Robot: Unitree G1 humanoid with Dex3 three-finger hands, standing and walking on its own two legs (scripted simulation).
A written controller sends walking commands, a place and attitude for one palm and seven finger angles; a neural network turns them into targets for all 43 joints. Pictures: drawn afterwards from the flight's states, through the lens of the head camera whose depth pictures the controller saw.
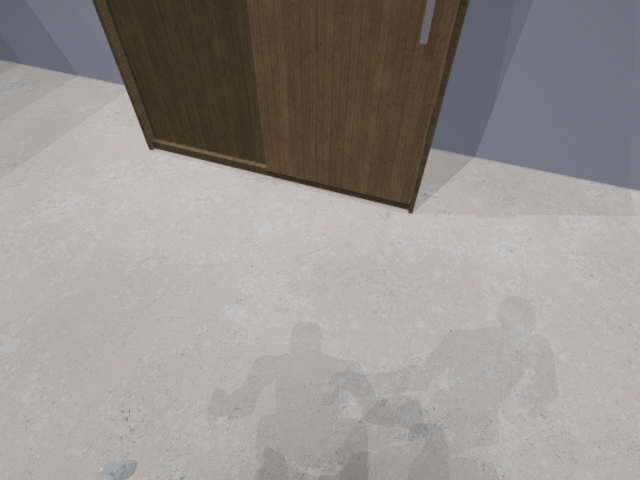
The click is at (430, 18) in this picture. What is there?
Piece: wardrobe's sliding door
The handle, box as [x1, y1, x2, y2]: [419, 0, 435, 43]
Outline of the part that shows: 435,0 427,0 419,43 426,42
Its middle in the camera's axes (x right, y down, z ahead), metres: +0.33 -0.73 +1.10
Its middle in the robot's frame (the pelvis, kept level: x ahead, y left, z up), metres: +1.35 -0.25 +0.14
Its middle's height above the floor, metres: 0.91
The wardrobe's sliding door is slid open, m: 0.00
